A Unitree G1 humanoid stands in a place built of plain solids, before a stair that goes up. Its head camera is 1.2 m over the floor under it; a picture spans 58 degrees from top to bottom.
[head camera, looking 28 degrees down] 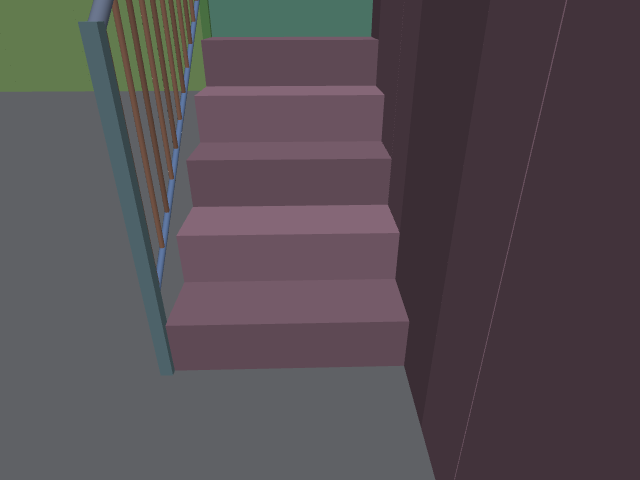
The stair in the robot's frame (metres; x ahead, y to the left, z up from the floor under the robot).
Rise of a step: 0.21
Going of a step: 0.28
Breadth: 0.87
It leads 2 degrees to the left of straight ahead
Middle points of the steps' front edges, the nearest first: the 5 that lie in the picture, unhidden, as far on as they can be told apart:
1.22 0.11 0.21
1.50 0.12 0.43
1.78 0.13 0.64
2.05 0.14 0.86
2.33 0.15 1.07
